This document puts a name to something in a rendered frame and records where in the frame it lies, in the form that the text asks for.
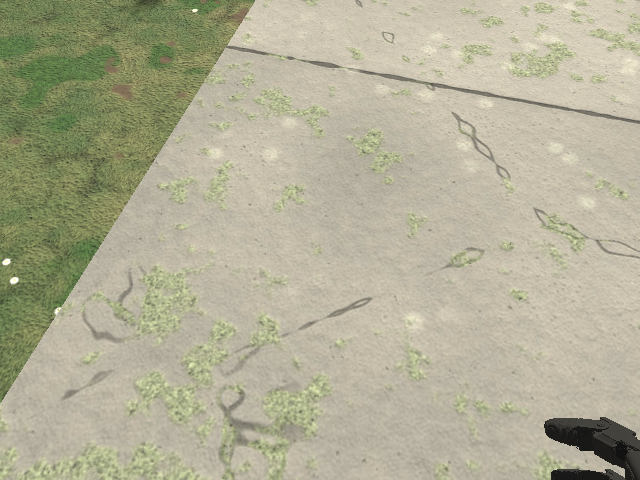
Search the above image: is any robot right hand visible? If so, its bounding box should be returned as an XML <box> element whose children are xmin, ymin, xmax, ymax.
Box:
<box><xmin>544</xmin><ymin>417</ymin><xmax>640</xmax><ymax>480</ymax></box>

